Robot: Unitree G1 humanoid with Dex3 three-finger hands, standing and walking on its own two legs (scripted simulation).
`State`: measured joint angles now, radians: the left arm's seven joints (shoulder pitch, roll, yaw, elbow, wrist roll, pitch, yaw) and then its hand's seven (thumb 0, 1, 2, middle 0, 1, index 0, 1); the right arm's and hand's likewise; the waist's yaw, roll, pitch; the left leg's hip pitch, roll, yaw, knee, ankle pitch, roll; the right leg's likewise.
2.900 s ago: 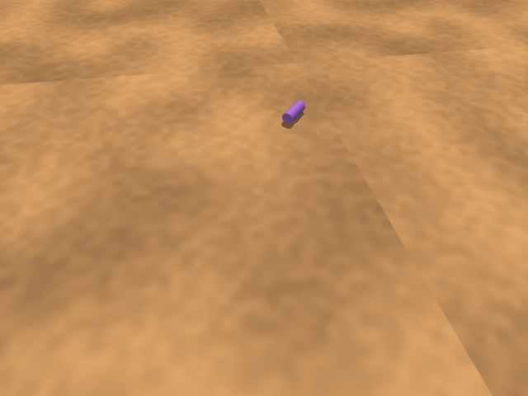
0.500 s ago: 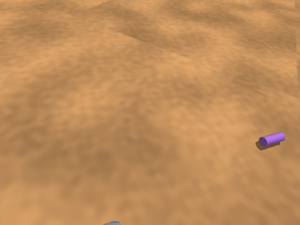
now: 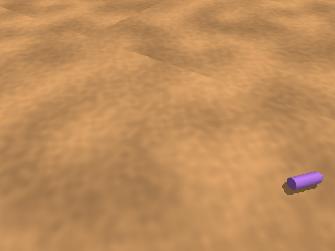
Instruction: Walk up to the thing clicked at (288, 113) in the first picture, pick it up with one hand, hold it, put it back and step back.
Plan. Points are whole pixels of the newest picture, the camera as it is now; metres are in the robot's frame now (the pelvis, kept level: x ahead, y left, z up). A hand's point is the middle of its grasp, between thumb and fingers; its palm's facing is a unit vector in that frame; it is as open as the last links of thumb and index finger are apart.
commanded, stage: walk up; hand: left
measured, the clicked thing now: (306, 179) +0.74 -0.86 -0.71
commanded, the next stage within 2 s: none
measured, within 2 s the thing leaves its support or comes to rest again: neither
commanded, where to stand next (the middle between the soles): +0.41 -1.19 m, yaw +14 degrees
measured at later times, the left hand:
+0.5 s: hand (146, 249) +0.20 +0.07 -0.15, palm faces +0.01 -0.96 -0.27, open 7.4 cm
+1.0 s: hand out of the picture +0.20 -0.14 -0.16, palm faces +0.12 -0.93 -0.34, open 7.4 cm
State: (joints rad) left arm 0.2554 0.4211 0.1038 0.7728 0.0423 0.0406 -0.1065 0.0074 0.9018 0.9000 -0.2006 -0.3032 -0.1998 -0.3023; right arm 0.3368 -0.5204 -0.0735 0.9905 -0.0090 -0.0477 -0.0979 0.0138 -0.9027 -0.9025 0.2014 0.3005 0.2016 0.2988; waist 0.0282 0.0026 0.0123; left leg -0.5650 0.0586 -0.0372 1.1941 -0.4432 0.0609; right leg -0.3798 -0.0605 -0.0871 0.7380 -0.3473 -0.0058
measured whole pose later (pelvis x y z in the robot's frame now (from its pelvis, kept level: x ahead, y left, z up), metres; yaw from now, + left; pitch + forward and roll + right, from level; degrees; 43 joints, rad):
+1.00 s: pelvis +0.18 -0.43 -0.01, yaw +9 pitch -1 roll +1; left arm 0.29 0.46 0.10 0.75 0.06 0.10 -0.07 0.01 0.90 0.90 -0.20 -0.30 -0.20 -0.30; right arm 0.37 -0.40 -0.02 0.92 -0.03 -0.11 -0.09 0.01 -0.90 -0.90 0.21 0.30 0.21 0.30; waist 0.04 -0.11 0.08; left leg -0.43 -0.04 0.12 0.71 -0.28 0.08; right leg -0.39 0.06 -0.05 0.87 -0.43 -0.07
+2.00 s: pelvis +0.25 -0.89 -0.02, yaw +8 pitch -2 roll +0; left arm 0.20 0.54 0.13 0.74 0.05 0.11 -0.11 0.01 0.90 0.90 -0.20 -0.30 -0.20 -0.30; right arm 0.37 -0.51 -0.07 0.87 -0.05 -0.09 -0.09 0.01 -0.89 -0.90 0.21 0.30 0.21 0.30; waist -0.01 -0.13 0.10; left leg -0.48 0.20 -0.02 0.81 -0.31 0.01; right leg -0.51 -0.10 0.12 1.02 -0.47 0.01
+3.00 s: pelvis +0.33 -1.29 +0.00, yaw +11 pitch -2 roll +0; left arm 0.34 0.35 0.05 0.93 0.02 -0.05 0.01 0.01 0.89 0.90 -0.21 -0.30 -0.21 -0.30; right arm 0.25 -0.45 -0.06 0.92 -0.03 0.01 0.00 0.01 -0.90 -0.90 0.20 0.30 0.20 0.30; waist 0.04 0.07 0.10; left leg -0.61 -0.01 -0.06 1.14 -0.34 0.03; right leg -0.32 0.00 -0.01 0.73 -0.37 -0.01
